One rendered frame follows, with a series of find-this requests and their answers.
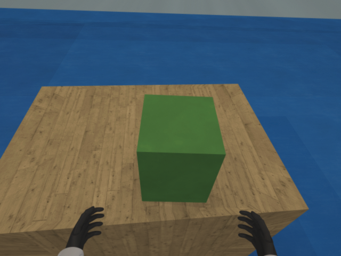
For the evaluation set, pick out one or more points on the carton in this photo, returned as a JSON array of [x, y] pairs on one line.
[[180, 148]]

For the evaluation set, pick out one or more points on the right robot hand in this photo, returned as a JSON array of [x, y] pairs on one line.
[[261, 238]]

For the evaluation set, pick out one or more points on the pedestal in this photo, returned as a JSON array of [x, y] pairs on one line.
[[76, 148]]

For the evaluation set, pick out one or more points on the left robot hand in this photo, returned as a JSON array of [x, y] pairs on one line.
[[79, 234]]

